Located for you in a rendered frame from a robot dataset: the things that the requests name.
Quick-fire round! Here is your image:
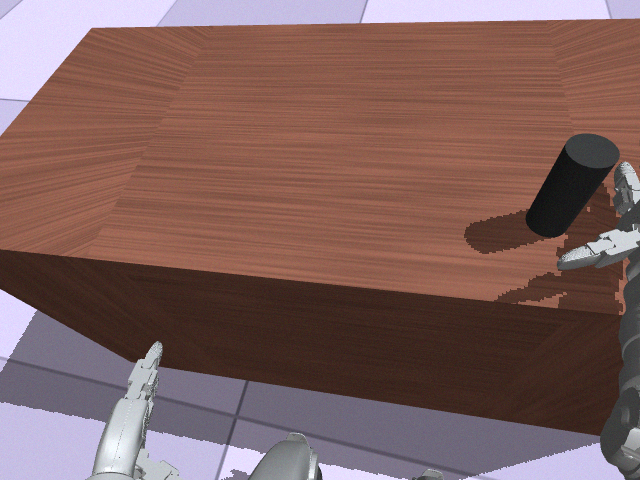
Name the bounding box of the right robot arm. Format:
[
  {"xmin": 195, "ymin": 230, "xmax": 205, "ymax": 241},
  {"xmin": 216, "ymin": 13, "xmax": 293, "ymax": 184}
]
[{"xmin": 600, "ymin": 254, "xmax": 640, "ymax": 480}]

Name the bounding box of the right robot hand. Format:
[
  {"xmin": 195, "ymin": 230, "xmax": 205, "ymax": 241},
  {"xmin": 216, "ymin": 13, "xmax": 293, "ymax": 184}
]
[{"xmin": 557, "ymin": 162, "xmax": 640, "ymax": 270}]

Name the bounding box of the can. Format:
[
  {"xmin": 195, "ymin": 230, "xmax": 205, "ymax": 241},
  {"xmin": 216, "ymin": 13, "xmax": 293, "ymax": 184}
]
[{"xmin": 526, "ymin": 133, "xmax": 620, "ymax": 238}]

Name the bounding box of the left robot hand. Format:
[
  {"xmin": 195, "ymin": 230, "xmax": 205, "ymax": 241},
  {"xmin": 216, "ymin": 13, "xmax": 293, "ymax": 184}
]
[{"xmin": 92, "ymin": 341, "xmax": 183, "ymax": 480}]

